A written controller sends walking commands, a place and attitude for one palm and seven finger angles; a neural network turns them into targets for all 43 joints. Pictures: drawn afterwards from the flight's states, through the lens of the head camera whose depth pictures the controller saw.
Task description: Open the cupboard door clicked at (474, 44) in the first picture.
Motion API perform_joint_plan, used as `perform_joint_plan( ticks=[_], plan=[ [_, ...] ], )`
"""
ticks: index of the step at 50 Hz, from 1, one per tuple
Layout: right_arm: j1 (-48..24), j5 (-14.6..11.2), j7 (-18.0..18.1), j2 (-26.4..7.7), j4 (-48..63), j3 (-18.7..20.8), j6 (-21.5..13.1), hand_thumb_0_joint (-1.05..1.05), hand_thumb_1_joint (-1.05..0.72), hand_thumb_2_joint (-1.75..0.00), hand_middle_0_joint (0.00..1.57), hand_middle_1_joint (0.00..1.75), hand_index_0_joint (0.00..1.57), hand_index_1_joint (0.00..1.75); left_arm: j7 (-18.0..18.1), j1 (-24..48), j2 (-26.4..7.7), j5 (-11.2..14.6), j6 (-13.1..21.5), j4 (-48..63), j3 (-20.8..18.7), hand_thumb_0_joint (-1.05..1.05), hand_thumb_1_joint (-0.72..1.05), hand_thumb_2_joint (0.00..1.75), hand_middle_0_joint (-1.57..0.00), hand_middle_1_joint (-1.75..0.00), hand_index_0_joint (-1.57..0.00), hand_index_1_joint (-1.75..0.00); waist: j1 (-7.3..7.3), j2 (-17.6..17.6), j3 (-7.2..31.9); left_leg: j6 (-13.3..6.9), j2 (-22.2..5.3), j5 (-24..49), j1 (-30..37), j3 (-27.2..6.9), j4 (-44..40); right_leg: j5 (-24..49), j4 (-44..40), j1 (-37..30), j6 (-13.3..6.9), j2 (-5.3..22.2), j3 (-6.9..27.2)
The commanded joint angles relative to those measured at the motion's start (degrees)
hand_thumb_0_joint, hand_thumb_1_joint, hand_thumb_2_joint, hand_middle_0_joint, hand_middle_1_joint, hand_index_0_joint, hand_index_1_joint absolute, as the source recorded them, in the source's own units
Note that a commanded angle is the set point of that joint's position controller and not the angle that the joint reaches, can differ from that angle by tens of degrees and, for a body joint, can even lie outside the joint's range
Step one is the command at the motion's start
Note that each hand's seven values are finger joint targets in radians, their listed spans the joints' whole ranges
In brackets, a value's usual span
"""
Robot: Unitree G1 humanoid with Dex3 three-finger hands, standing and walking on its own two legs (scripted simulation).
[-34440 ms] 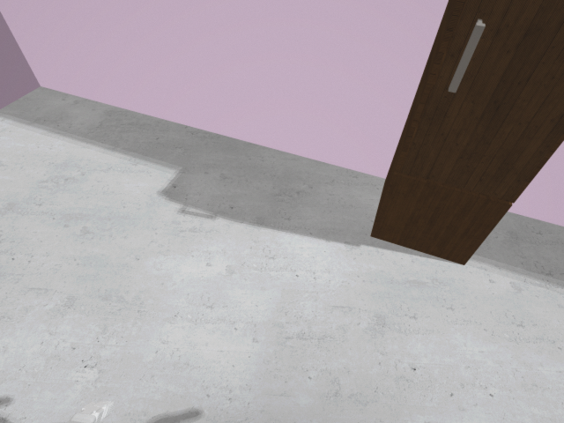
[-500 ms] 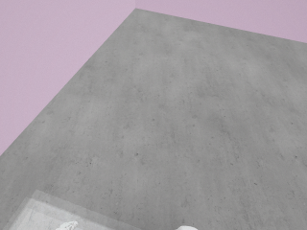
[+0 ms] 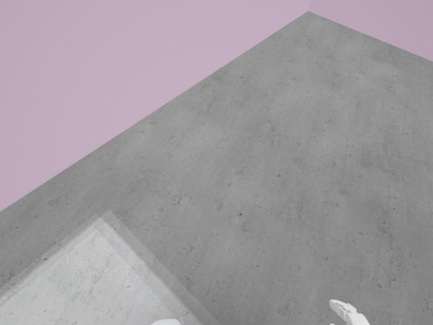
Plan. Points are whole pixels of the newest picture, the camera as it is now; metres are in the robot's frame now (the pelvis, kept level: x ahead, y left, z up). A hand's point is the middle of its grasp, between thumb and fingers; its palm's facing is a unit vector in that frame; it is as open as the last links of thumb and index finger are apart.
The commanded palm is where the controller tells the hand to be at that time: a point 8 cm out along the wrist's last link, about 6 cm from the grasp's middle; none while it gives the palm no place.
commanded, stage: turn to face it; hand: left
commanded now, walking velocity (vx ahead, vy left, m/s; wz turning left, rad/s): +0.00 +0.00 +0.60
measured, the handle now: out of the picture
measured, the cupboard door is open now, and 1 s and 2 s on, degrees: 43 43 43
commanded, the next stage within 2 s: none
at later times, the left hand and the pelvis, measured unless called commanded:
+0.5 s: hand out of the picture +0.04 +0.18 -0.14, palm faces +0.28 -0.92 -0.28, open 7.4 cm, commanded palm none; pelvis +0.00 -0.04 +0.01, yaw +18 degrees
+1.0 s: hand out of the picture -0.02 +0.20 -0.15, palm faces +0.57 -0.77 -0.28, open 7.4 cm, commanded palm none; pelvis +0.02 -0.04 +0.01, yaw +36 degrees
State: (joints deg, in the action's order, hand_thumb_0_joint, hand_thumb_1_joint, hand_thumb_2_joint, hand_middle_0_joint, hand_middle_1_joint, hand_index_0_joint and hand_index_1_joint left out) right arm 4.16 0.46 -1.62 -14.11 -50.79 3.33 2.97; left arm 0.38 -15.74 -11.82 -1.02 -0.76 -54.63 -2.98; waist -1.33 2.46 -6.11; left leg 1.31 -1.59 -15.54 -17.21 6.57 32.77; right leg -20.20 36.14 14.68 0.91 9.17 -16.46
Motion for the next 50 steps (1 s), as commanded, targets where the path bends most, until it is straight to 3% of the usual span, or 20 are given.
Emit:
perform_joint_plan(
  ticks=[1,2,6,13,16,17,19,21,24,29,32,33,34,35,36,38,41,46,49,50],
  plan=[
    [14.08,0.82,1.57,-15.89,0.39,4.16,-1.04,0.00,-0.90,-0.90,0.20,0.30,0.20,0.30,0.64,7.23,-8.05,0.03,-0.20,8.99,-1.94,0.00,0.90,0.90,-0.20,-0.30,-0.20,-0.30,7.76,-15.57,13.46,-16.19,-24.65,35.98,19.09,-28.41,-11.01,-17.84,28.68,20.88,4.23,-1.66,13.57],
    [11.56,0.91,1.74,-14.42,1.18,3.64,-1.40,0.00,-0.90,-0.90,0.20,0.30,0.20,0.30,0.70,7.20,-8.19,-0.19,-0.44,8.85,-2.19,0.00,0.90,0.90,-0.20,-0.30,-0.20,-0.30,6.26,-12.77,12.80,-15.36,-21.96,24.21,15.51,-25.59,-12.45,-13.67,30.98,20.78,3.68,-1.49,15.26],
    [4.01,0.74,2.48,-10.33,2.90,2.46,-2.10,0.00,-0.90,-0.90,0.20,0.30,0.20,0.30,0.00,5.10,-7.28,-0.15,-1.14,5.94,-2.51,0.00,0.90,0.90,-0.20,-0.30,-0.20,-0.30,2.13,-11.86,7.28,-9.63,-12.85,15.09,6.01,-19.56,-14.36,-2.89,28.31,17.07,4.26,-2.84,16.48],
    [5.51,1.21,1.88,-10.95,2.15,3.37,-1.40,0.00,-0.90,-0.90,0.20,0.30,0.20,0.30,0.14,6.73,-6.58,0.02,-0.93,7.19,-2.12,0.00,0.90,0.90,-0.20,-0.30,-0.20,-0.30,2.74,-12.02,7.30,-9.62,-10.65,2.71,2.03,-24.13,-15.19,-4.24,10.69,8.76,3.61,-6.54,14.94],
    [3.38,0.95,1.78,-10.72,2.99,3.85,-0.98,0.00,-0.90,-0.90,0.20,0.30,0.20,0.30,0.41,2.38,-6.78,0.31,-0.36,6.42,-2.34,0.00,0.90,0.90,-0.20,-0.30,-0.20,-0.30,0.50,-11.95,8.66,-7.89,-8.32,4.74,-3.50,-24.80,-11.13,0.83,-3.01,-2.62,2.84,-8.53,14.06],
    [2.30,0.55,1.66,-9.44,3.46,3.76,-0.93,0.00,-0.90,-0.90,0.20,0.30,0.20,0.30,0.67,-0.14,-8.21,0.24,0.16,5.88,-2.82,0.00,0.90,0.90,-0.20,-0.30,-0.20,-0.30,-1.10,-8.23,9.12,-5.54,-5.38,3.21,-7.76,-22.94,-7.28,4.32,-12.12,-9.31,2.34,-6.81,15.32],
    [1.53,0.11,1.13,-3.81,5.57,2.92,-1.02,0.00,-0.90,-0.90,0.20,0.30,0.20,0.30,1.50,-1.02,-16.72,-0.90,0.73,6.74,-4.25,0.00,0.90,0.90,-0.20,-0.30,-0.20,-0.30,-2.85,17.09,8.06,1.23,5.69,-17.92,-20.47,-7.73,20.01,-0.62,-25.24,-11.53,-7.55,18.66,39.51],
    [4.30,0.71,0.15,-4.83,4.52,2.98,-0.45,0.00,-0.90,-0.90,0.20,0.30,0.20,0.30,1.39,6.62,-12.95,-0.38,0.63,8.76,-2.79,0.00,0.90,0.90,-0.20,-0.30,-0.20,-0.30,1.72,9.56,5.50,0.57,1.04,-12.90,-16.43,-9.23,33.97,-0.81,-23.41,-0.30,-9.16,14.64,30.21],
    [4.61,0.48,-0.08,-3.91,2.40,2.56,0.16,0.00,-0.90,-0.90,0.20,0.30,0.20,0.30,1.51,7.70,-9.13,-0.09,1.12,8.88,-1.78,0.00,0.90,0.90,-0.20,-0.30,-0.20,-0.30,2.62,12.57,5.80,2.69,-0.70,-9.70,-16.78,-5.92,33.08,24.72,-17.21,-5.98,-6.41,8.57,17.58],
    [0.52,-0.09,-0.35,-1.76,3.30,1.19,-0.70,0.00,-0.90,-0.90,0.20,0.30,0.20,0.30,1.38,1.30,-12.72,-0.61,1.28,6.33,-2.96,0.00,0.90,0.90,-0.20,-0.30,-0.20,-0.30,-0.98,7.83,7.88,2.58,0.49,-10.67,-9.67,-0.48,11.10,38.23,-10.23,-12.84,-6.62,11.05,14.48],
    [5.13,0.14,-0.12,-3.57,2.34,1.44,-1.21,0.00,-0.90,-0.90,0.20,0.30,0.20,0.30,0.82,2.32,-13.22,-0.06,0.97,6.04,-3.35,0.00,0.90,0.90,-0.20,-0.30,-0.20,-0.30,1.72,6.25,9.15,1.43,1.68,0.50,1.56,0.48,-2.11,32.12,-3.61,-7.00,-2.86,9.98,10.99],
    [8.20,0.25,-0.09,-6.20,1.95,2.12,-1.60,0.00,-0.90,-0.90,0.20,0.30,0.20,0.30,0.53,2.84,-12.12,0.30,0.73,6.65,-3.10,0.00,0.90,0.90,-0.20,-0.30,-0.20,-0.30,3.52,-0.33,11.18,-0.01,-1.03,9.75,9.78,-4.09,-7.36,25.95,4.03,-1.06,-0.04,8.18,8.71],
    [13.00,0.76,0.49,-12.66,1.50,3.82,-2.17,0.00,-0.90,-0.90,0.20,0.30,0.20,0.30,0.21,3.06,-8.15,0.82,0.28,8.70,-2.45,0.00,0.90,0.90,-0.20,-0.30,-0.20,-0.30,5.87,-17.78,14.01,-7.57,-16.41,29.06,18.57,-25.61,-9.26,-3.13,17.33,13.64,4.70,0.12,5.82],
    [16.66,0.72,1.36,-15.86,0.22,4.52,-1.72,0.00,-0.90,-0.90,0.20,0.30,0.20,0.30,0.49,7.62,-6.72,0.53,-0.34,10.42,-1.57,0.00,0.90,0.90,-0.20,-0.30,-0.20,-0.30,7.83,-20.36,14.37,-14.21,-22.55,40.58,18.38,-31.95,-10.66,-19.64,27.11,18.92,4.85,-2.82,11.66],
    [16.67,1.06,1.61,-15.88,0.03,4.45,-1.62,0.00,-0.90,-0.90,0.20,0.30,0.20,0.30,0.60,8.78,-7.48,0.27,-0.72,11.17,-1.81,0.00,0.90,0.90,-0.20,-0.30,-0.20,-0.30,7.41,-14.42,13.91,-15.30,-22.59,29.96,15.07,-29.64,-10.97,-16.61,31.58,18.57,3.73,-2.01,15.92],
    [10.14,1.12,2.33,-12.23,1.81,3.60,-2.22,0.00,-0.90,-0.90,0.20,0.30,0.20,0.30,0.47,9.78,-7.12,-0.11,-0.95,9.30,-2.16,0.00,0.90,0.90,-0.20,-0.30,-0.20,-0.30,4.79,-15.57,10.33,-11.42,-15.53,16.66,8.10,-26.25,-12.35,-8.79,31.52,19.05,3.72,-1.83,17.05],
    [7.46,1.05,2.68,-10.52,2.30,2.90,-2.37,0.00,-0.90,-0.90,0.20,0.30,0.20,0.30,-0.07,8.01,-6.40,0.07,-1.09,7.70,-2.08,0.00,0.90,0.90,-0.20,-0.30,-0.20,-0.30,3.26,-11.74,9.62,-9.76,-11.90,17.29,7.53,-22.46,-12.55,-4.70,25.26,16.39,3.89,-3.70,16.72],
    [6.57,1.27,2.34,-11.02,2.45,3.43,-1.61,0.00,-0.90,-0.90,0.20,0.30,0.20,0.30,0.12,7.67,-6.02,0.34,-0.96,7.89,-1.85,0.00,0.90,0.90,-0.20,-0.30,-0.20,-0.30,3.09,-12.27,9.76,-9.88,-10.49,13.00,4.31,-24.49,-12.26,-5.39,10.86,8.08,3.22,-6.86,15.21],
    [2.91,0.95,2.02,-10.69,3.53,3.73,-0.95,0.00,-0.90,-0.90,0.20,0.30,0.20,0.30,0.33,2.13,-6.77,0.44,-0.43,6.60,-2.29,0.00,0.90,0.90,-0.20,-0.30,-0.20,-0.30,0.32,-10.97,9.15,-7.62,-7.60,7.05,-3.78,-24.88,-9.62,1.62,-3.89,-4.05,2.56,-8.65,13.87],
    [1.78,0.46,1.86,-9.14,4.19,3.53,-0.87,0.00,-0.90,-0.90,0.20,0.30,0.20,0.30,0.63,-0.54,-8.83,0.21,0.07,6.29,-2.81,0.00,0.90,0.90,-0.20,-0.30,-0.20,-0.30,-1.40,-6.32,9.27,-5.15,-4.31,2.76,-9.05,-22.74,-4.98,4.12,-13.29,-10.69,1.90,-5.77,16.64]
  ],
)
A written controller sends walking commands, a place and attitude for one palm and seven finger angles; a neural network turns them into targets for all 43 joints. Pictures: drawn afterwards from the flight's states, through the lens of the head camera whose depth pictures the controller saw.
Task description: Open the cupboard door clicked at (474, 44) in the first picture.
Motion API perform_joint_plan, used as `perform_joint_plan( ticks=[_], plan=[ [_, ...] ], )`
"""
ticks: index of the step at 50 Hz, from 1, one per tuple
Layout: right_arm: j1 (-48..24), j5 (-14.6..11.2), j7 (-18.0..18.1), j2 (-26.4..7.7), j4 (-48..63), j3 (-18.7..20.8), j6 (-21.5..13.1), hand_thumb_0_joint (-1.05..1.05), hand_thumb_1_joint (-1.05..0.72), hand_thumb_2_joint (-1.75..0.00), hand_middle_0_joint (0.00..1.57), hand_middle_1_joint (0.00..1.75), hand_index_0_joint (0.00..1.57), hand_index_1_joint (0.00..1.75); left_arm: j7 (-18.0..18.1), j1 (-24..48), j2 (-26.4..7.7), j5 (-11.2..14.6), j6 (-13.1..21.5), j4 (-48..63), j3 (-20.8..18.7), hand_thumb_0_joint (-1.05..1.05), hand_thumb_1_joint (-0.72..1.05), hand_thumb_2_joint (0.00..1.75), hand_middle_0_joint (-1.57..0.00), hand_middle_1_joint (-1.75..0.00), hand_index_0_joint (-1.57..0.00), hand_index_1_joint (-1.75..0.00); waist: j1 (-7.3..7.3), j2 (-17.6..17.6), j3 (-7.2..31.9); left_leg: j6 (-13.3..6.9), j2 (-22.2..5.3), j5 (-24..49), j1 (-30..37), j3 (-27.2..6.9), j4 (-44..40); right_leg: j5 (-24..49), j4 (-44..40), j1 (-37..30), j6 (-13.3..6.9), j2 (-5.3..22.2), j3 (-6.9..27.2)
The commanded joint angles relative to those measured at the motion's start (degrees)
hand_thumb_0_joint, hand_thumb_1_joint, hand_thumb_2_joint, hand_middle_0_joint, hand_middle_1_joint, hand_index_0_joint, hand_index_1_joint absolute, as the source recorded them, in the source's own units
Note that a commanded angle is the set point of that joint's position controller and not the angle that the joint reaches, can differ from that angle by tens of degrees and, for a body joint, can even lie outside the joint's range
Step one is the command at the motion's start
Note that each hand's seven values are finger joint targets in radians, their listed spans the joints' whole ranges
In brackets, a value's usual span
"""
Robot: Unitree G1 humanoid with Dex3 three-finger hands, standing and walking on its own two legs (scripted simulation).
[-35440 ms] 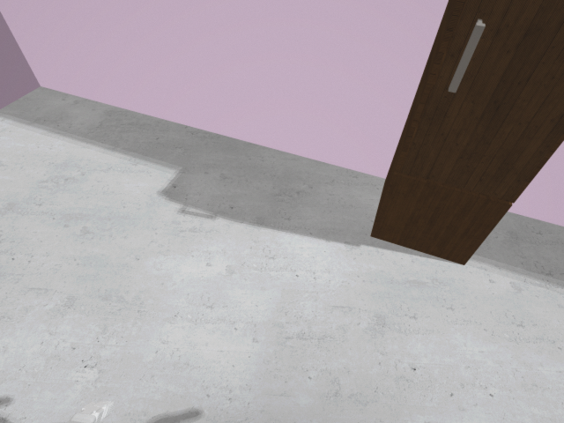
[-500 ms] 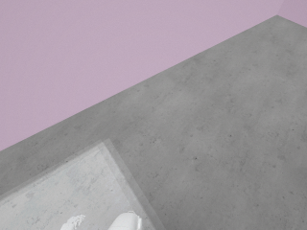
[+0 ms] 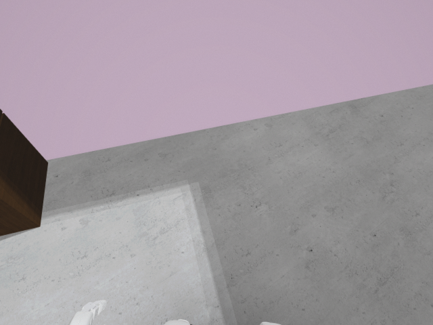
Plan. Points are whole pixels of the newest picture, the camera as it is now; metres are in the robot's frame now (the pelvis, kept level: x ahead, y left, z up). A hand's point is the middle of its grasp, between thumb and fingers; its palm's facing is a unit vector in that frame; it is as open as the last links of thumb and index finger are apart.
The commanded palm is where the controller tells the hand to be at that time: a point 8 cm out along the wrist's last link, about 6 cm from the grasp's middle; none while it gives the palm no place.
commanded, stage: turn to face it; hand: left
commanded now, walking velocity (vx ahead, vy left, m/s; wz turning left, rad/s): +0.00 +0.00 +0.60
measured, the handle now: out of the picture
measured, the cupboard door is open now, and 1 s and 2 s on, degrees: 43 43 43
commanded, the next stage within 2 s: take the last steps up to it in 1.60 s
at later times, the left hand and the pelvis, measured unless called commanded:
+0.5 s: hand out of the picture +0.00 +0.22 -0.18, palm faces +0.35 -0.91 -0.23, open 7.4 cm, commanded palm none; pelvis +0.01 +0.00 +0.00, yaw +19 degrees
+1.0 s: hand out of the picture -0.01 +0.16 -0.16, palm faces +0.61 -0.76 -0.22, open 7.4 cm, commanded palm none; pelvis +0.05 -0.03 +0.01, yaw +38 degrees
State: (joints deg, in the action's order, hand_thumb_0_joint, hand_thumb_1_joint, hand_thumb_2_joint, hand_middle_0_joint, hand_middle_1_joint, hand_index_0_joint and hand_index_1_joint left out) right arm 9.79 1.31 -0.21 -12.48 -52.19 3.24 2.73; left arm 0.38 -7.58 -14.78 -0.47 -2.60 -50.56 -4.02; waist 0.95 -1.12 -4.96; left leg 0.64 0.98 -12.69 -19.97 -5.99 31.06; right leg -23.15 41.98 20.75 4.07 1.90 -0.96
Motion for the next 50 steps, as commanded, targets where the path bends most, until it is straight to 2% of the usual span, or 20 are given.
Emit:
perform_joint_plan(
  ticks=[1,2,4,7,11,15,16,17,18,19,23,30,33,34,35,36,38,41,46,50],
  plan=[
    [-3.08,-0.95,0.11,-6.74,6.48,3.17,-0.61,0.00,-0.90,-0.90,0.20,0.30,0.20,0.30,1.24,-9.82,-10.95,-1.26,2.51,2.33,-2.90,0.00,0.90,0.90,-0.20,-0.30,-0.20,-0.30,-4.39,13.17,8.02,-0.17,0.58,-11.42,-16.65,-2.24,9.36,0.22,-28.22,-22.65,-5.88,15.31,16.81],
    [-4.41,-0.65,-0.19,-7.01,7.27,3.09,-0.76,0.00,-0.90,-0.90,0.20,0.30,0.20,0.30,1.48,-8.28,-13.27,-1.28,2.53,3.27,-2.88,0.00,0.90,0.90,-0.20,-0.30,-0.20,-0.30,-4.58,21.01,6.00,1.59,2.73,-21.74,-16.93,3.59,24.77,4.14,-31.13,-15.53,-11.43,26.24,24.93],
    [-2.35,-0.13,-0.93,-7.27,6.04,3.33,0.01,0.00,-0.90,-0.90,0.20,0.30,0.20,0.30,1.67,-2.22,-9.00,-0.93,2.60,4.98,-1.85,0.00,0.90,0.90,-0.20,-0.30,-0.20,-0.30,-0.84,12.27,3.93,1.32,-1.06,-16.49,-14.16,2.53,36.00,7.12,-28.25,-8.42,-12.67,21.74,15.30],
    [-2.93,-0.34,-1.36,-5.81,4.52,2.61,0.48,0.00,-0.90,-0.90,0.20,0.30,0.20,0.30,1.46,-1.98,-6.23,-0.66,3.12,4.55,-0.77,0.00,0.90,0.90,-0.20,-0.30,-0.20,-0.30,-0.22,15.49,4.28,3.19,-2.68,-13.42,-13.85,5.88,34.50,30.24,-22.64,-12.82,-10.42,16.46,2.75],
    [-7.22,-0.88,-1.78,-3.49,5.48,1.31,-0.07,0.00,-0.90,-0.90,0.20,0.30,0.20,0.30,1.39,-7.54,-8.79,-1.04,3.27,2.44,-1.66,0.00,0.90,0.90,-0.20,-0.30,-0.20,-0.30,-3.28,12.40,6.27,3.26,-1.76,-13.46,-8.24,10.94,16.82,42.07,-17.62,-18.50,-9.80,17.44,-1.14],
    [-3.45,-0.74,-1.58,-4.56,4.76,1.24,-0.97,0.00,-0.90,-0.90,0.20,0.30,0.20,0.30,0.84,-7.89,-10.29,-0.77,3.06,1.65,-2.41,0.00,0.90,0.90,-0.20,-0.30,-0.20,-0.30,-1.48,11.36,8.34,1.75,0.04,-4.97,2.59,13.14,0.19,41.28,-9.78,-16.40,-6.55,17.21,-4.67],
    [0.16,-0.53,-1.48,-6.64,3.97,1.79,-1.28,0.00,-0.90,-0.90,0.20,0.30,0.20,0.30,0.63,-6.78,-10.00,-0.27,2.88,2.06,-2.36,0.00,0.90,0.90,-0.20,-0.30,-0.20,-0.30,0.90,7.36,9.72,0.78,-0.98,3.48,10.64,11.36,-5.57,36.89,-3.45,-10.82,-4.14,16.45,-6.67],
    [4.06,-0.06,-0.97,-12.20,3.36,3.21,-1.87,0.00,-0.90,-0.90,0.20,0.30,0.20,0.30,0.31,-6.82,-6.83,0.10,2.63,3.60,-1.95,0.00,0.90,0.90,-0.20,-0.30,-0.20,-0.30,2.86,-6.62,13.63,-4.37,-12.78,17.91,21.19,-3.98,-7.30,17.05,8.11,1.38,-0.28,10.74,-9.42],
    [8.50,-0.16,-0.36,-16.77,2.79,4.44,-1.69,0.00,-0.90,-0.90,0.20,0.30,0.20,0.30,0.29,-3.03,-3.77,0.19,2.33,5.89,-0.47,0.00,0.90,0.90,-0.20,-0.30,-0.20,-0.30,5.17,-16.57,14.38,-12.14,-23.94,38.90,24.26,-18.22,-8.32,-14.83,19.92,11.90,1.89,5.09,-6.54],
    [9.95,-0.05,0.16,-17.20,1.74,4.38,-1.34,0.00,-0.90,-0.90,0.20,0.30,0.20,0.30,0.61,-0.85,-4.76,-0.18,1.51,6.64,-0.76,0.00,0.90,0.90,-0.20,-0.30,-0.20,-0.30,5.29,-11.27,14.47,-15.10,-25.14,36.24,22.59,-16.74,-7.66,-14.70,25.03,13.23,0.89,5.63,-0.52],
    [-0.32,0.05,1.19,-12.24,4.07,2.84,-1.97,0.00,-0.90,-0.90,0.20,0.30,0.20,0.30,0.12,-1.65,-4.24,-0.63,0.66,3.63,-1.26,0.00,0.90,0.90,-0.20,-0.30,-0.20,-0.30,0.41,-11.10,7.06,-9.22,-14.82,13.30,8.87,-8.77,-11.53,-1.41,23.56,10.70,0.78,5.05,1.64],
    [0.19,0.44,0.83,-12.54,3.61,3.38,-1.40,0.00,-0.90,-0.90,0.20,0.30,0.20,0.30,0.12,-1.09,-3.11,-0.37,0.83,3.86,-0.97,0.00,0.90,0.90,-0.20,-0.30,-0.20,-0.30,0.47,-8.12,7.16,-9.29,-12.68,6.25,5.81,-12.39,-11.83,-2.19,5.27,2.31,0.19,0.81,-0.32],
    [-2.52,0.04,0.60,-12.21,4.37,3.61,-1.01,0.00,-0.90,-0.90,0.20,0.30,0.20,0.30,0.37,-5.85,-3.89,-0.19,1.62,2.92,-1.21,0.00,0.90,0.90,-0.20,-0.30,-0.20,-0.30,-2.02,-7.00,7.94,-7.28,-10.15,7.72,0.45,-12.32,-7.63,4.69,-8.87,-8.98,-0.41,-1.16,-1.31],
    [-3.33,-0.35,0.47,-10.94,4.76,3.54,-0.93,0.00,-0.90,-0.90,0.20,0.30,0.20,0.30,0.65,-8.01,-5.15,-0.16,2.08,2.56,-1.61,0.00,0.90,0.90,-0.20,-0.30,-0.20,-0.30,-3.27,-4.49,8.42,-5.10,-7.63,4.92,-3.72,-11.17,-4.25,8.25,-17.41,-15.58,-0.93,0.50,0.18],
    [-2.96,-0.95,0.15,-7.47,5.71,3.14,-0.90,0.00,-0.90,-0.90,0.20,0.30,0.20,0.30,1.23,-9.79,-9.72,-0.98,2.67,2.61,-2.67,0.00,0.90,0.90,-0.20,-0.30,-0.20,-0.30,-4.43,8.09,9.09,-1.38,-1.26,-5.67,-13.15,-4.94,6.44,3.76,-26.06,-22.59,-4.24,12.06,12.47],
    [-3.93,-0.89,-0.07,-5.96,6.79,2.88,-0.91,0.00,-0.90,-0.90,0.20,0.30,0.20,0.30,1.47,-9.08,-13.34,-1.37,2.72,3.19,-3.07,0.00,0.90,0.90,-0.20,-0.30,-0.20,-0.30,-4.80,19.48,6.80,1.79,3.89,-21.02,-16.26,3.95,22.13,5.96,-30.17,-17.79,-10.96,25.60,24.53],
    [-1.44,-0.34,-0.73,-7.60,5.49,3.48,-0.16,0.00,-0.90,-0.90,0.20,0.30,0.20,0.30,1.94,-2.81,-8.90,-0.89,2.69,4.75,-1.99,0.00,0.90,0.90,-0.20,-0.30,-0.20,-0.30,-0.94,13.34,4.80,1.06,-1.20,-17.27,-13.82,1.63,35.71,6.01,-28.78,-8.86,-12.77,23.25,15.72],
    [-1.70,-0.23,-1.36,-5.76,3.60,2.70,0.54,0.00,-0.90,-0.90,0.20,0.30,0.20,0.30,1.46,-1.38,-5.73,-0.54,3.05,4.87,-0.75,0.00,0.90,0.90,-0.20,-0.30,-0.20,-0.30,0.03,15.30,3.70,3.11,-2.58,-12.29,-13.70,5.57,36.04,26.24,-23.94,-11.64,-10.02,16.25,2.70],
    [-6.27,-0.72,-1.77,-3.16,4.50,1.36,0.15,0.00,-0.90,-0.90,0.20,0.30,0.20,0.30,1.42,-8.03,-8.38,-0.89,3.37,2.39,-1.59,0.00,0.90,0.90,-0.20,-0.30,-0.20,-0.30,-3.21,10.93,6.09,3.51,-2.01,-12.80,-9.01,10.88,18.35,40.09,-19.00,-19.02,-9.96,17.94,-1.81],
    [-4.40,-0.79,-1.56,-3.82,4.53,1.15,-0.73,0.00,-0.90,-0.90,0.20,0.30,0.20,0.30,1.00,-8.42,-9.85,-0.98,3.14,1.43,-2.38,0.00,0.90,0.90,-0.20,-0.30,-0.20,-0.30,-2.49,12.06,7.57,2.15,-0.87,-8.91,-0.94,13.19,4.84,40.86,-13.41,-17.89,-8.28,18.82,-4.01]
  ],
)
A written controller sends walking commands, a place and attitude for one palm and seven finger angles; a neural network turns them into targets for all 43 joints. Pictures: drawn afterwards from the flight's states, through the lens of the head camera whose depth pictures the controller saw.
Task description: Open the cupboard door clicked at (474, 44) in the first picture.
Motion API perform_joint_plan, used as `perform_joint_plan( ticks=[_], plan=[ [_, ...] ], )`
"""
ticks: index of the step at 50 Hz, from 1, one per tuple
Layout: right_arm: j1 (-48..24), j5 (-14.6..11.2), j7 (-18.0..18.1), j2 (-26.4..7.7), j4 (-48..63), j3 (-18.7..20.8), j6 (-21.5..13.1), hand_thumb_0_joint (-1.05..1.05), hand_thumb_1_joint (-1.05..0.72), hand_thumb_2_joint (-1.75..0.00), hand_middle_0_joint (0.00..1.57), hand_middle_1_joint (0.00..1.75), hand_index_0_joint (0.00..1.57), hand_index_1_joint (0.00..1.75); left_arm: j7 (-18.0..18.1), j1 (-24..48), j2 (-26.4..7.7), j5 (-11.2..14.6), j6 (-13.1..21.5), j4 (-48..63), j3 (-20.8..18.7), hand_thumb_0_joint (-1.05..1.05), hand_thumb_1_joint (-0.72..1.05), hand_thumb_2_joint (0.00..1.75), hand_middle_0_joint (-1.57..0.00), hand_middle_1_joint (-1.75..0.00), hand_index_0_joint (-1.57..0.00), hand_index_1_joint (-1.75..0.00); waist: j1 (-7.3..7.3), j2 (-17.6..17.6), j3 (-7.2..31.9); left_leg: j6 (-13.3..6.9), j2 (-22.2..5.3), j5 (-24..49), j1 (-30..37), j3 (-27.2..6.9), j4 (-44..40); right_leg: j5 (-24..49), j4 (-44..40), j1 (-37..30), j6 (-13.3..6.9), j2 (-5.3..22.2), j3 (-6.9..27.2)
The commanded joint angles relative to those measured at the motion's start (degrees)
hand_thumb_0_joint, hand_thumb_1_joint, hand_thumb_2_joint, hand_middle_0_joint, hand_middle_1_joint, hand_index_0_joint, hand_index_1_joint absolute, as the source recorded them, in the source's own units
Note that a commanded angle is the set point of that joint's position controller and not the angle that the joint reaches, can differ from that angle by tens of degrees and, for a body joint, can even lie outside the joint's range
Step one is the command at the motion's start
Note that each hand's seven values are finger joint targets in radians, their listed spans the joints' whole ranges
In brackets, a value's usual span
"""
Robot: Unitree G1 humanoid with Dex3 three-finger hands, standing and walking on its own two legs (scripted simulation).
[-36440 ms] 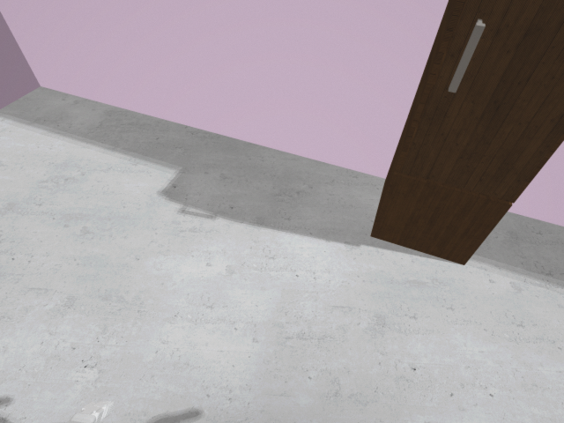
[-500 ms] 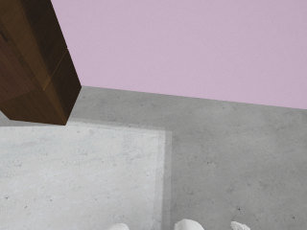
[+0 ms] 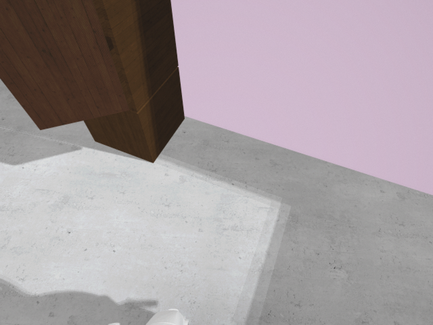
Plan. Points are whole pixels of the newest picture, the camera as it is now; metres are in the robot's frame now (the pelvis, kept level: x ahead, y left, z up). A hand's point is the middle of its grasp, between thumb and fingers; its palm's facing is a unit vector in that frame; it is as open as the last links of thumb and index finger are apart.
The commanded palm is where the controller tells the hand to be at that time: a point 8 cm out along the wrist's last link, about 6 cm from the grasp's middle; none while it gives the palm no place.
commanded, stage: turn to face it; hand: left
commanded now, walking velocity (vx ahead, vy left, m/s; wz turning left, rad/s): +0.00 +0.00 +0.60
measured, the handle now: out of the picture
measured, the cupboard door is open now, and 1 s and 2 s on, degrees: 43 43 43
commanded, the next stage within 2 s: take the last steps up to it in 0.60 s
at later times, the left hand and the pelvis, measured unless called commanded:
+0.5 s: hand out of the picture +0.06 +0.21 -0.16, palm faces +0.27 -0.92 -0.29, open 7.4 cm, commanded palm none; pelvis +0.02 -0.02 -0.01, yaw +15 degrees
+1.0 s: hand out of the picture +0.01 +0.22 -0.16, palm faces +0.43 -0.88 -0.21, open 7.4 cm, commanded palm none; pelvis +0.04 +0.01 +0.00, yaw +24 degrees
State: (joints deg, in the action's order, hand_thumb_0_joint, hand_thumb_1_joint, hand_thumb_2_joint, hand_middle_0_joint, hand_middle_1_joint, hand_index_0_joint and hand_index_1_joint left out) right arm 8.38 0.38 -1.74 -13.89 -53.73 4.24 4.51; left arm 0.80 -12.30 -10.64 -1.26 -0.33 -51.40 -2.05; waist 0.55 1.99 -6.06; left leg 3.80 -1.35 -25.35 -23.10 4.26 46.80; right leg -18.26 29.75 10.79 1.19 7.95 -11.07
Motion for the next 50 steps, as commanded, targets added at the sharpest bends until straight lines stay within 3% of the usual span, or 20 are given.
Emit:
perform_joint_plan(
  ticks=[1,2,3,4,6,8,19,20,21,22,23,25,28,32,35,36,38,39,42,50],
  plan=[
    [-0.63,0.29,0.08,-3.29,5.47,0.39,-2.78,0.00,-0.90,-0.90,0.20,0.30,0.20,0.30,0.40,-2.65,-13.92,0.15,0.81,2.31,-4.47,0.00,0.90,0.90,-0.20,-0.30,-0.20,-0.30,-0.40,7.60,9.60,-1.58,1.78,9.18,7.32,2.80,-16.58,34.00,2.54,-5.38,-3.57,11.95,4.18],
    [3.09,0.49,0.24,-5.80,4.65,1.01,-3.20,0.00,-0.90,-0.90,0.20,0.30,0.20,0.30,0.14,-1.74,-13.16,0.65,0.66,2.82,-4.32,0.00,0.90,0.90,-0.20,-0.30,-0.20,-0.30,1.89,1.96,12.11,-2.99,-0.25,18.35,16.32,-0.16,-22.08,29.20,10.21,0.31,-0.89,10.60,1.96],
    [6.97,0.86,0.62,-11.83,4.36,2.55,-3.76,0.00,-0.90,-0.90,0.20,0.30,0.20,0.30,-0.24,-1.72,-9.57,1.01,0.32,4.59,-3.68,0.00,0.90,0.90,-0.20,-0.30,-0.20,-0.30,3.72,-14.62,15.28,-9.22,-14.57,35.27,26.69,-19.51,-23.72,0.89,23.42,15.04,3.46,2.88,-0.37],
    [10.66,0.71,1.52,-15.77,3.37,3.50,-3.25,0.00,-0.90,-0.90,0.20,0.30,0.20,0.30,0.00,2.47,-7.45,0.94,-0.26,6.55,-2.54,0.00,0.90,0.90,-0.20,-0.30,-0.20,-0.30,5.76,-20.14,15.41,-16.80,-22.36,52.45,26.80,-28.56,-24.63,-21.19,33.03,22.58,4.41,-0.97,4.68],
    [8.84,1.03,2.15,-13.39,3.62,2.81,-3.46,0.00,-0.90,-0.90,0.20,0.30,0.20,0.30,0.38,5.87,-8.72,0.20,-1.21,6.52,-3.01,0.00,0.90,0.90,-0.20,-0.30,-0.20,-0.30,4.88,-11.50,12.30,-16.75,-19.35,35.23,19.83,-25.21,-26.36,-14.87,38.21,23.77,3.28,-0.12,10.07],
    [2.61,1.04,2.71,-11.11,4.99,1.94,-3.75,0.00,-0.90,-0.90,0.20,0.30,0.20,0.30,-0.13,4.16,-8.36,0.09,-1.55,4.49,-3.17,0.00,0.90,0.90,-0.20,-0.30,-0.20,-0.30,1.69,-13.06,8.57,-13.25,-14.41,27.10,12.87,-20.13,-27.36,-7.58,37.58,21.81,3.60,-0.26,11.57],
    [-1.09,0.93,2.17,-9.31,5.06,1.86,-2.87,0.00,-0.90,-0.90,0.20,0.30,0.20,0.30,-0.08,-2.96,-7.45,0.51,-0.58,2.26,-2.79,0.00,0.90,0.90,-0.20,-0.30,-0.20,-0.30,-1.91,-10.14,8.74,-10.18,-8.13,20.11,3.19,-19.23,-22.88,1.75,2.07,-0.53,2.40,-6.69,7.65],
    [-1.56,0.47,2.02,-7.85,5.52,1.62,-2.91,0.00,-0.90,-0.90,0.20,0.30,0.20,0.30,0.22,-5.20,-9.27,0.37,0.04,1.85,-3.26,0.00,0.90,0.90,-0.20,-0.30,-0.20,-0.30,-3.21,-5.67,9.31,-7.76,-5.05,17.35,-0.45,-17.07,-17.94,4.70,-6.28,-6.27,1.78,-3.67,10.83],
    [-0.93,-0.09,1.76,-4.17,6.26,1.13,-2.97,0.00,-0.90,-0.90,0.20,0.30,0.20,0.30,0.73,-6.42,-14.09,-0.48,0.75,1.61,-4.21,0.00,0.90,0.90,-0.20,-0.30,-0.20,-0.30,-3.60,9.13,9.80,-3.58,2.40,5.88,-8.77,-9.09,-6.24,5.69,-12.93,-11.17,-2.53,9.21,25.36],
    [-1.61,0.09,1.59,-3.89,7.23,1.07,-2.86,0.00,-0.90,-0.90,0.20,0.30,0.20,0.30,0.84,-5.80,-16.80,-0.53,0.84,2.22,-4.50,0.00,0.90,0.90,-0.20,-0.30,-0.20,-0.30,-3.94,16.40,8.86,-2.18,4.88,-9.47,-9.65,-5.84,8.21,11.40,-15.62,-6.11,-9.30,19.71,33.37],
    [-1.26,0.38,1.38,-4.68,7.11,1.30,-2.61,0.00,-0.90,-0.90,0.20,0.30,0.20,0.30,1.03,-4.10,-15.43,-0.18,0.74,2.90,-4.09,0.00,0.90,0.90,-0.20,-0.30,-0.20,-0.30,-3.04,10.85,7.92,-2.69,2.32,-8.46,-8.61,-8.05,15.40,13.23,-14.45,-2.42,-11.33,19.25,28.89],
    [-1.23,0.50,1.27,-4.20,4.46,1.29,-1.84,0.00,-0.90,-0.90,0.20,0.30,0.20,0.30,1.19,-0.40,-11.31,-0.07,1.02,2.95,-3.19,0.00,0.90,0.90,-0.20,-0.30,-0.20,-0.30,-0.91,11.59,5.44,-1.67,0.67,-3.65,-9.72,-7.22,20.83,21.77,-11.49,-1.57,-9.53,12.50,21.89],
    [-1.74,0.11,0.87,-2.14,3.76,0.44,-1.74,0.00,-0.90,-0.90,0.20,0.30,0.20,0.30,1.06,-1.47,-10.27,-0.24,1.26,2.09,-2.84,0.00,0.90,0.90,-0.20,-0.30,-0.20,-0.30,-1.17,10.57,5.50,-0.88,0.75,-2.06,-6.73,-3.79,13.20,31.67,-9.53,-3.66,-7.97,9.84,13.25],
    [-3.40,-0.06,0.88,-0.31,3.37,-0.62,-2.64,0.00,-0.90,-0.90,0.20,0.30,0.20,0.30,0.86,-5.58,-12.15,-0.47,1.37,-0.18,-3.42,0.00,0.90,0.90,-0.20,-0.30,-0.20,-0.30,-3.13,8.87,7.79,-1.03,2.11,-1.39,-1.04,0.10,-3.66,36.56,-6.01,-7.96,-8.16,10.43,12.77],
    [0.62,0.13,1.32,-0.83,1.45,-0.99,-3.47,0.00,-0.90,-0.90,0.20,0.30,0.20,0.30,0.65,-4.78,-11.68,0.10,1.17,-1.68,-3.46,0.00,0.90,0.90,-0.20,-0.30,-0.20,-0.30,-0.84,7.83,8.69,-1.84,2.54,9.81,9.20,0.34,-18.62,32.08,-1.36,-4.12,-4.80,8.48,10.45],
    [2.97,0.28,1.44,-2.81,0.68,-0.64,-3.98,0.00,-0.90,-0.90,0.20,0.30,0.20,0.30,0.42,-3.85,-10.83,0.61,1.05,-1.42,-3.24,0.00,0.90,0.90,-0.20,-0.30,-0.20,-0.30,0.41,3.63,9.67,-2.88,0.64,15.93,15.74,-1.38,-23.91,24.91,2.03,0.14,-2.23,7.24,8.69],
    [7.94,1.25,2.13,-11.11,0.38,1.28,-4.28,0.00,-0.90,-0.90,0.20,0.30,0.20,0.30,-0.35,-1.73,-6.33,0.92,0.47,1.16,-2.17,0.00,0.90,0.90,-0.20,-0.30,-0.20,-0.30,2.77,-18.96,10.72,-13.82,-18.25,22.21,23.58,-24.69,-29.31,-16.74,21.29,17.92,2.64,-2.64,2.73],
    [9.47,1.59,2.47,-12.20,-0.11,1.38,-3.72,0.00,-0.90,-0.90,0.20,0.30,0.20,0.30,-0.39,1.64,-6.42,0.43,-0.06,2.42,-2.19,0.00,0.90,0.90,-0.20,-0.30,-0.20,-0.30,4.06,-16.85,8.47,-17.96,-20.19,11.96,19.79,-26.35,-31.40,-18.92,29.01,20.70,1.53,-2.79,6.67],
    [6.58,1.48,2.87,-7.70,0.26,0.23,-4.99,0.00,-0.90,-0.90,0.20,0.30,0.20,0.30,-1.43,3.99,-6.08,-0.42,-0.01,0.86,-2.58,0.00,0.90,0.90,-0.20,-0.30,-0.20,-0.30,1.72,-14.81,2.48,-15.49,-14.17,1.40,12.49,-23.41,-33.96,-9.80,32.92,23.82,0.05,-1.61,10.00],
    [6.21,1.26,2.46,-6.88,-0.86,0.17,-5.48,0.00,-0.90,-0.90,0.20,0.30,0.20,0.30,-2.20,-0.75,-4.14,-0.09,1.07,-1.39,-2.36,0.00,0.90,0.90,-0.20,-0.30,-0.20,-0.30,-1.18,-9.35,4.61,-13.67,-8.94,-0.41,6.50,-17.22,-32.28,-4.44,9.28,5.56,0.25,-5.47,4.40]
  ],
)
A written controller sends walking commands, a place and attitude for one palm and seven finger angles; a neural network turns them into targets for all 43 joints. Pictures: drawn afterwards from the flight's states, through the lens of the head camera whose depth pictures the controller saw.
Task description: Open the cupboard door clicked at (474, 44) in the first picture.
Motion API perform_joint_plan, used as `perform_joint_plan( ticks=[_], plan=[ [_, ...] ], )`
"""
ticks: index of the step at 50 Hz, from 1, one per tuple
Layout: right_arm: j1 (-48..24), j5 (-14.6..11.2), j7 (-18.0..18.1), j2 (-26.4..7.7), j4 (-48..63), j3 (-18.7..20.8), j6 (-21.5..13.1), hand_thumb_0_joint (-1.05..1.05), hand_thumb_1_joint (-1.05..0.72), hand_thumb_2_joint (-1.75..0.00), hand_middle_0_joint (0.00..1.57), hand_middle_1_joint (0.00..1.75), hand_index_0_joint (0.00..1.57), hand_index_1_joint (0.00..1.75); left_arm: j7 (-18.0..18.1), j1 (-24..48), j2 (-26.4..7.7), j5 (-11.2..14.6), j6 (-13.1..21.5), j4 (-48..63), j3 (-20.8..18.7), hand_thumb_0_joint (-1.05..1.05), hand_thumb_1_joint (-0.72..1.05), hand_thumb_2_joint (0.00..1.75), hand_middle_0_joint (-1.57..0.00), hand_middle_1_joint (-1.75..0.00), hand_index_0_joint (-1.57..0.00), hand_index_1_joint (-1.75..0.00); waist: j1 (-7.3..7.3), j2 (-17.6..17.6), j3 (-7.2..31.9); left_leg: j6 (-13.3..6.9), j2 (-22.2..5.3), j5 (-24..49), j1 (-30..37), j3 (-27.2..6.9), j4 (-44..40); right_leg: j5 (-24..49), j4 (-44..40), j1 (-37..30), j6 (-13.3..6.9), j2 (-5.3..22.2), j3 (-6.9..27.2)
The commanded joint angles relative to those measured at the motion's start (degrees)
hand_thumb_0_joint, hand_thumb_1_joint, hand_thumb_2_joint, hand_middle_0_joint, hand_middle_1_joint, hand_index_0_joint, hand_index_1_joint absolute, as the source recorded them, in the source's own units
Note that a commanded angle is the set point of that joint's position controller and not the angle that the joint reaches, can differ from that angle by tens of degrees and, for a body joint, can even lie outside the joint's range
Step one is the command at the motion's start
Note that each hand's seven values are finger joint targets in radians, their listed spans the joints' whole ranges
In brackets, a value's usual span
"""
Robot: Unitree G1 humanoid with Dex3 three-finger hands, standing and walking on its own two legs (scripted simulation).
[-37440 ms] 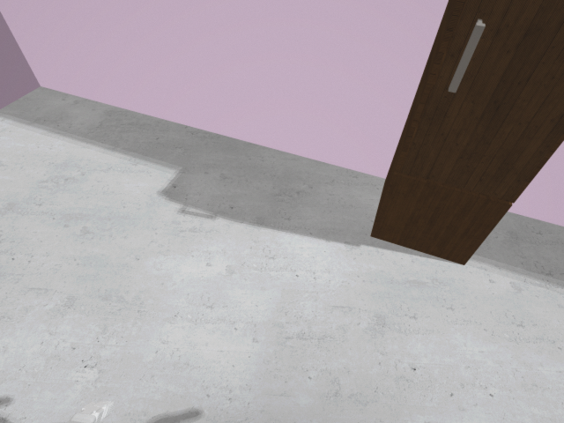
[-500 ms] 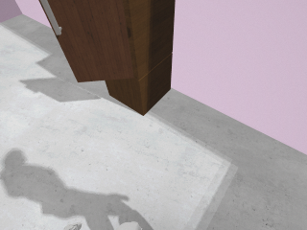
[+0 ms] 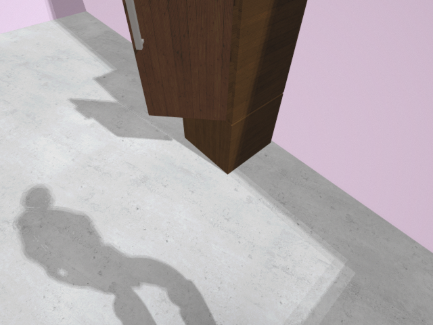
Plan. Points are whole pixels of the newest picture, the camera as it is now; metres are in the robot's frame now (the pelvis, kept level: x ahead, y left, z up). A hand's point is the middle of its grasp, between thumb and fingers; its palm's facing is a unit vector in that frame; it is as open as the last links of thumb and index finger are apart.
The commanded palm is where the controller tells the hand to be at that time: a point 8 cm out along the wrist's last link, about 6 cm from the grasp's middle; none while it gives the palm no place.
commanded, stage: take the last steps up to it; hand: left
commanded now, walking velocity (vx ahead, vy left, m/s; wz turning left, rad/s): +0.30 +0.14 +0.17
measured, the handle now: (136, 21) +0.99 +0.35 +0.09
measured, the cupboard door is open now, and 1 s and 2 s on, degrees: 43 43 43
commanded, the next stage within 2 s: come to a stop and stand still in 1.08 s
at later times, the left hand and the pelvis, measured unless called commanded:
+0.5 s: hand out of the picture +0.05 +0.24 -0.20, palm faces +0.19 -0.97 -0.16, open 7.4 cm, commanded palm none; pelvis +0.14 +0.08 -0.02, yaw +6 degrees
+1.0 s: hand (122, 218) +0.38 +0.28 -0.16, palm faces +0.11 -0.97 -0.21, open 7.3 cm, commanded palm none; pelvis +0.32 +0.09 +0.00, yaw +4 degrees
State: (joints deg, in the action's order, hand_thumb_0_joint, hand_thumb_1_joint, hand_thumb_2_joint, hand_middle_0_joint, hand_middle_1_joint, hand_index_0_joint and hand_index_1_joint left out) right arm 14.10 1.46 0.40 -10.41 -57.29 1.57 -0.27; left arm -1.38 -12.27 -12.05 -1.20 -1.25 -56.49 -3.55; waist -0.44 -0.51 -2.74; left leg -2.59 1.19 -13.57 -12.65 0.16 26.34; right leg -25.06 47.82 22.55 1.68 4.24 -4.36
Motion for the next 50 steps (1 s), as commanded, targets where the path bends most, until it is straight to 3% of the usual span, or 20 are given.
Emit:
perform_joint_plan(
  ticks=[1,2,3,4,5,8,11,17,20,21,22,26,31,36,40,41,42,43,46,50],
  plan=[
    [-0.61,0.01,0.21,-10.24,2.71,2.84,-0.46,0.00,-0.90,-0.90,0.20,0.30,0.20,0.30,0.06,-3.78,-3.19,-0.20,2.10,2.62,-1.19,0.00,0.90,0.90,-0.20,-0.30,-0.20,-0.30,-1.91,-4.99,0.91,-6.31,-10.43,-15.67,-9.06,-12.23,-9.48,4.83,-13.19,-13.11,-0.17,-2.20,-2.58],
    [-1.85,-0.25,0.07,-9.43,3.05,2.73,-0.38,0.00,-0.90,-0.90,0.20,0.30,0.20,0.30,0.30,-8.31,-4.09,-0.37,2.44,1.25,-1.72,0.00,0.90,0.90,-0.20,-0.30,-0.20,-0.30,-4.26,-1.00,1.08,-4.26,-7.18,-18.07,-15.33,-9.66,-3.27,5.27,-19.84,-21.89,-0.56,-1.24,-1.04],
    [-2.40,-0.89,-0.33,-6.53,3.84,2.24,-0.57,0.00,-0.90,-0.90,0.20,0.30,0.20,0.30,0.91,-12.55,-7.94,-0.99,2.99,0.22,-2.64,0.00,0.90,0.90,-0.20,-0.30,-0.20,-0.30,-6.56,9.61,1.27,-0.88,-0.71,-18.88,-25.89,-2.84,8.86,-6.23,-28.85,-30.22,-3.21,8.38,11.00],
    [-4.55,-0.68,-0.77,-4.83,6.08,1.99,-0.53,0.00,-0.90,-0.90,0.20,0.30,0.20,0.30,1.63,-15.80,-13.32,-0.95,3.20,-0.05,-3.64,0.00,0.90,0.90,-0.20,-0.30,-0.20,-0.30,-8.34,22.10,-0.11,1.87,2.02,-20.95,-32.55,1.17,25.92,-17.78,-40.82,-29.58,-9.51,24.84,33.67],
    [-7.12,0.32,-1.18,-8.66,6.74,2.76,-0.10,0.00,-0.90,-0.90,0.20,0.30,0.20,0.30,2.11,-13.63,-12.55,-0.16,3.25,0.67,-3.28,0.00,0.90,0.90,-0.20,-0.30,-0.20,-0.30,-6.47,12.96,-4.56,2.10,-2.42,-16.07,-32.12,-3.71,35.36,-21.95,-44.02,-19.96,-12.00,27.15,35.66],
    [-2.97,0.22,-2.22,-6.09,4.09,3.25,1.14,0.00,-0.90,-0.90,0.20,0.30,0.20,0.30,2.19,-4.06,-7.82,-0.09,4.37,2.29,-2.10,0.00,0.90,0.90,-0.20,-0.30,-0.20,-0.30,-0.23,13.13,-4.12,3.79,-6.21,-3.81,-25.85,-3.05,39.52,-12.40,-42.77,-10.36,-7.77,19.17,20.05],
    [-3.28,0.04,-2.96,-3.95,3.52,2.62,0.89,0.00,-0.90,-0.90,0.20,0.30,0.20,0.30,1.90,-6.02,-6.06,-0.05,5.68,0.64,-1.35,0.00,0.90,0.90,-0.20,-0.30,-0.20,-0.30,-0.23,10.43,-3.88,5.35,-6.65,1.10,-23.48,0.78,31.50,5.77,-41.22,-12.69,-6.10,15.31,7.43],
    [-7.44,-0.40,-3.68,-1.44,5.12,1.55,-1.12,0.00,-0.90,-0.90,0.20,0.30,0.20,0.30,1.57,-11.02,-8.95,-0.65,5.70,-3.50,-1.83,0.00,0.90,0.90,-0.20,-0.30,-0.20,-0.30,-3.00,10.55,0.30,4.87,-3.61,-0.52,-14.10,6.75,9.18,19.70,-34.20,-18.45,-6.05,15.02,1.63],
    [2.57,-0.08,-2.79,-4.83,2.11,2.21,-2.12,0.00,-0.90,-0.90,0.20,0.30,0.20,0.30,1.33,-8.48,-8.10,-0.41,4.76,-3.52,-1.91,0.00,0.90,0.90,-0.20,-0.30,-0.20,-0.30,2.20,5.81,2.12,3.67,-1.39,1.25,5.14,8.96,-0.02,15.38,-23.46,-8.64,-3.55,11.49,-2.62],
    [9.96,0.34,-1.98,-9.60,0.04,3.53,-2.47,0.00,-0.90,-0.90,0.20,0.30,0.20,0.30,0.95,-9.30,-5.39,-0.20,4.42,-3.02,-1.33,0.00,0.90,0.90,-0.20,-0.30,-0.20,-0.30,5.23,-5.63,6.75,1.41,-7.63,-2.54,16.24,1.34,-1.34,10.19,-9.57,-1.19,-1.75,7.40,-6.13],
    [17.21,0.77,-0.87,-15.56,-1.21,5.11,-2.65,0.00,-0.90,-0.90,0.20,0.30,0.20,0.30,0.77,-8.93,-1.88,0.21,4.10,-0.93,-0.62,0.00,0.90,0.90,-0.20,-0.30,-0.20,-0.30,7.61,-20.14,10.81,-3.75,-20.65,-8.08,22.33,-19.07,-8.67,-9.49,7.51,10.25,0.42,0.10,-8.16],
    [7.69,0.38,0.55,-9.50,0.60,2.99,-2.78,0.00,-0.90,-0.90,0.20,0.30,0.20,0.30,0.71,-0.54,-1.16,-0.27,3.75,0.41,-0.41,0.00,0.90,0.90,-0.20,-0.30,-0.20,-0.30,3.66,-10.36,1.79,-7.22,-21.16,-8.25,4.83,-14.81,-14.01,0.78,24.58,15.67,-2.21,5.10,3.17],
    [5.93,0.40,0.75,-6.21,-0.34,2.38,-4.19,0.00,-0.90,-0.90,0.20,0.30,0.20,0.30,-0.03,-2.39,0.57,-0.32,2.59,-0.02,-0.16,0.00,0.90,0.90,-0.20,-0.30,-0.20,-0.30,0.53,-5.53,0.73,-6.83,-17.98,1.85,2.17,-3.80,-16.89,7.69,8.82,9.08,-1.44,4.44,1.50],
    [5.71,0.50,0.21,-7.46,-1.36,2.34,-3.64,0.00,-0.90,-0.90,0.20,0.30,0.20,0.30,-0.16,1.85,-0.24,-0.25,2.53,2.17,-0.22,0.00,0.90,0.90,-0.20,-0.30,-0.20,-0.30,0.36,-1.84,-1.19,-7.89,-18.37,-1.01,1.12,-2.54,-17.25,9.91,-5.72,2.03,-1.51,2.37,-0.11],
    [4.34,0.28,-0.01,-6.84,-2.28,1.89,-3.00,0.00,-0.90,-0.90,0.20,0.30,0.20,0.30,0.07,-3.02,-2.52,-0.45,3.16,0.70,-1.07,0.00,0.90,0.90,-0.20,-0.30,-0.20,-0.30,-2.66,0.15,-0.64,-3.81,-13.53,-3.02,-3.20,1.87,-7.17,13.12,-17.07,-12.81,-2.43,-0.47,-1.68],
    [3.68,-0.13,-0.17,-5.37,-2.21,1.59,-3.11,0.00,-0.90,-0.90,0.20,0.30,0.20,0.30,0.36,-8.44,-5.37,-0.64,3.70,-0.76,-1.85,0.00,0.90,0.90,-0.20,-0.30,-0.20,-0.30,-5.30,5.50,1.47,-1.54,-8.84,-3.57,-8.62,5.72,3.88,9.79,-22.04,-22.02,-4.04,2.71,4.37],
    [4.71,-0.59,-0.64,-3.22,-1.05,1.27,-3.05,0.00,-0.90,-0.90,0.20,0.30,0.20,0.30,0.78,-14.05,-10.55,-0.79,4.36,-2.43,-2.88,0.00,0.90,0.90,-0.20,-0.30,-0.20,-0.30,-6.53,17.70,3.05,1.76,-1.66,-12.65,-20.50,10.86,19.64,4.26,-30.56,-30.80,-9.81,15.55,23.35],
    [3.27,-0.39,-0.89,-4.78,0.30,1.52,-2.51,0.00,-0.90,-0.90,0.20,0.30,0.20,0.30,1.49,-16.33,-12.52,0.12,4.16,-2.40,-3.11,0.00,0.90,0.90,-0.20,-0.30,-0.20,-0.30,-6.78,18.33,2.86,2.10,-2.16,-22.05,-24.10,6.43,32.77,-1.12,-37.73,-28.91,-14.54,22.45,33.53],
    [-0.28,-0.33,-0.81,-3.91,-0.81,1.88,-2.16,0.00,-0.90,-0.90,0.20,0.30,0.20,0.30,2.17,-6.74,-5.88,0.56,4.96,-0.19,-1.23,0.00,0.90,0.90,-0.20,-0.30,-0.20,-0.30,-1.93,6.30,-1.34,3.25,-7.51,-7.50,-24.04,-0.46,36.77,11.05,-37.80,-18.30,-12.09,16.91,20.43],
    [2.96,-0.30,-1.21,-0.64,-2.28,1.24,-1.09,0.00,-0.90,-0.90,0.20,0.30,0.20,0.30,1.94,-5.99,-3.38,0.59,6.47,-1.34,-0.31,0.00,0.90,0.90,-0.20,-0.30,-0.20,-0.30,0.58,6.64,2.94,5.25,-7.44,-1.90,-17.22,2.82,26.80,32.67,-36.20,-17.15,-10.57,11.75,5.90]
  ],
)
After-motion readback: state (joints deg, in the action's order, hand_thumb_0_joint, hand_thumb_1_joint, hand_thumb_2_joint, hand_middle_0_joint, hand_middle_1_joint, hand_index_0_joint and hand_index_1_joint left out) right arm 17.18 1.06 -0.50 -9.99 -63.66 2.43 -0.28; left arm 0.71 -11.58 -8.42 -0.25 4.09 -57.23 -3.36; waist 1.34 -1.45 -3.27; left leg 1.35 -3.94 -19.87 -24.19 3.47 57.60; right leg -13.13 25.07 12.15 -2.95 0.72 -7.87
